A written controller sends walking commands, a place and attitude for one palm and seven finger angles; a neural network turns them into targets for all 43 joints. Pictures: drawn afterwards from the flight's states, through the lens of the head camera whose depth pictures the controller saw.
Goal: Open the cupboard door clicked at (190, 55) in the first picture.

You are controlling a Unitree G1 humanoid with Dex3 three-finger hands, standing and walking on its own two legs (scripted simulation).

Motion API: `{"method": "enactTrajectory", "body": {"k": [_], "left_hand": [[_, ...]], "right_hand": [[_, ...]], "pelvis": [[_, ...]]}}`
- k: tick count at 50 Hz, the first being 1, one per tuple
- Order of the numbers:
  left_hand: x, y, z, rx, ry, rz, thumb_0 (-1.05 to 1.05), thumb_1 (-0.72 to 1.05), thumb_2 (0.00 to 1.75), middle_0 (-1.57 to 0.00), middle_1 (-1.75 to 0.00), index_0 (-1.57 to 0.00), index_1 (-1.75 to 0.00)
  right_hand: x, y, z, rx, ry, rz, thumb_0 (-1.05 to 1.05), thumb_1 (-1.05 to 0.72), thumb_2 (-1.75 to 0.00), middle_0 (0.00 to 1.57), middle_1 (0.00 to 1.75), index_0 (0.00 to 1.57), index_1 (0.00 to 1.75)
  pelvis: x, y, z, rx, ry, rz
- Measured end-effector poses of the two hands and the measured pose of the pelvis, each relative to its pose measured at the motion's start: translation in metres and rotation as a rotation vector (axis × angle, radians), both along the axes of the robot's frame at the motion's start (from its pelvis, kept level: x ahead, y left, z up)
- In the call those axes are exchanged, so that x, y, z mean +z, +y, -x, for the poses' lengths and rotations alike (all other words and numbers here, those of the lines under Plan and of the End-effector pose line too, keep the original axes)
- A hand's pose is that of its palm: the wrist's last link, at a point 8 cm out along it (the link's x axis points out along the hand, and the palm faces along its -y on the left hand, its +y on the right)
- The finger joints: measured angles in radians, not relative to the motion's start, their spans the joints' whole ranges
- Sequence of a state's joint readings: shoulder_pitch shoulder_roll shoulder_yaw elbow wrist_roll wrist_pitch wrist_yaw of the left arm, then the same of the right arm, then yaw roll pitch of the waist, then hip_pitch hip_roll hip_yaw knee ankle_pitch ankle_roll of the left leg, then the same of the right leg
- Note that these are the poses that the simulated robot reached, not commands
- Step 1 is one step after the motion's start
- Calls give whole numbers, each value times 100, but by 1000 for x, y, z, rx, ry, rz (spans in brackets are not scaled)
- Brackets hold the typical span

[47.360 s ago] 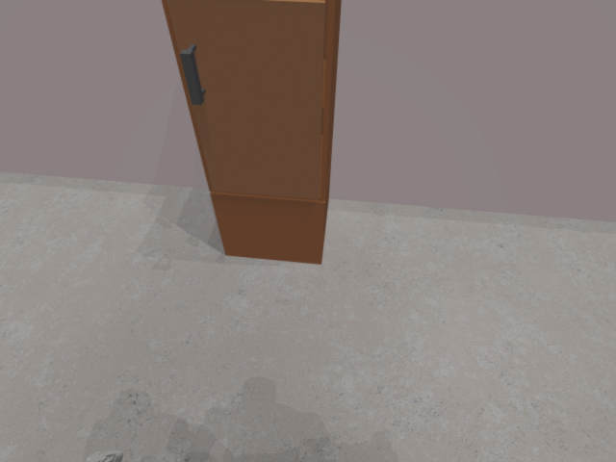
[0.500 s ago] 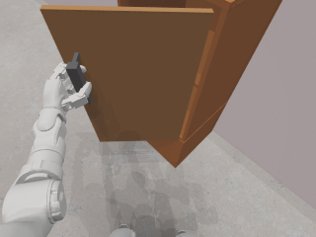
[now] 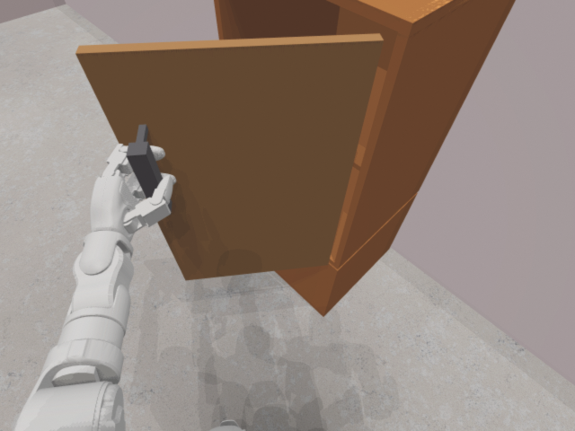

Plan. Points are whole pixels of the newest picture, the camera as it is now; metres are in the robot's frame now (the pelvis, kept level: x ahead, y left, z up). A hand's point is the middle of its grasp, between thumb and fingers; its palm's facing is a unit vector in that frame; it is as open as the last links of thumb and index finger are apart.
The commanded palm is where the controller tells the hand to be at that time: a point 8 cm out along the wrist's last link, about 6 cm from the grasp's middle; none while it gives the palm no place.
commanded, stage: pull the door open along its arc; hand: left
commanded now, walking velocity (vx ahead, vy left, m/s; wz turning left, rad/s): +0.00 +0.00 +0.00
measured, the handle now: (153, 171) +0.47 +0.20 +0.08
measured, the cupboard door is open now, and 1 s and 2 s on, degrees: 53 90 93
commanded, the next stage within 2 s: open thumb and fingers to let go in 0.74 s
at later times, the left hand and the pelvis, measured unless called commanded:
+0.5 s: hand (211, 279) +0.29 +0.09 +0.09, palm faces +0.44 -0.90 +0.03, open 6.7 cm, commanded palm +0.22 +0.13 +0.09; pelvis +0.02 -0.02 +0.01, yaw +3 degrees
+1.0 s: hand (242, 308) +0.26 +0.05 +0.09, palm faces +0.40 -0.92 +0.01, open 6.7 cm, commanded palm +0.21 +0.09 +0.09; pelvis +0.01 -0.05 +0.01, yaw +5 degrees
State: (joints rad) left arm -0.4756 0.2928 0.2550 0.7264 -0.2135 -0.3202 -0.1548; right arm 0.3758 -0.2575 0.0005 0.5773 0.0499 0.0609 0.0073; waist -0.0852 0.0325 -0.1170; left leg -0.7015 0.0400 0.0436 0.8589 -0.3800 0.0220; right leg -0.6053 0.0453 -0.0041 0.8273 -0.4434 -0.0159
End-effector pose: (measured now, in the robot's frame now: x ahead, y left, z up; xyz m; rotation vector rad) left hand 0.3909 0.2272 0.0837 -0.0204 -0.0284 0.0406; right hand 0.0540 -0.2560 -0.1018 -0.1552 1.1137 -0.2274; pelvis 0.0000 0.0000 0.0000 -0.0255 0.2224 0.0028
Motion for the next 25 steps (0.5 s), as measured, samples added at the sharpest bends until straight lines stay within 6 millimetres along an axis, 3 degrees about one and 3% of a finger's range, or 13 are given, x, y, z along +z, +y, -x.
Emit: {"method": "enactTrajectory", "body": {"k": [5,12,17,21,25], "left_hand": [[-1,-12,35,-6,-12,12,1,66,76,-28,-131,-24,-130],[0,-48,93,201,-4,77,2,64,74,-29,-128,-29,-127],[4,-72,120,330,29,68,2,62,75,-30,-125,-31,-128],[7,-87,133,401,56,44,2,62,76,-31,-123,-31,-129],[8,-97,145,415,69,27,2,62,75,-30,-124,-30,-130]], "right_hand": [[8,7,-33,26,-98,-22,1,-90,-90,20,30,20,30],[22,26,-101,151,-259,-54,1,-91,-90,20,30,20,30],[35,41,-143,233,-340,-74,1,-90,-90,20,30,20,30],[43,47,-163,272,-373,-86,1,-90,-90,20,30,20,30],[46,46,-169,282,-381,-95,1,-90,-90,20,30,20,30]], "pelvis": [[4,2,-8,-6,-21,-5],[5,0,-14,4,-57,-15],[5,-7,-16,25,-82,-21],[6,-14,-18,42,-99,-24],[7,-22,-21,52,-115,-29]]}}
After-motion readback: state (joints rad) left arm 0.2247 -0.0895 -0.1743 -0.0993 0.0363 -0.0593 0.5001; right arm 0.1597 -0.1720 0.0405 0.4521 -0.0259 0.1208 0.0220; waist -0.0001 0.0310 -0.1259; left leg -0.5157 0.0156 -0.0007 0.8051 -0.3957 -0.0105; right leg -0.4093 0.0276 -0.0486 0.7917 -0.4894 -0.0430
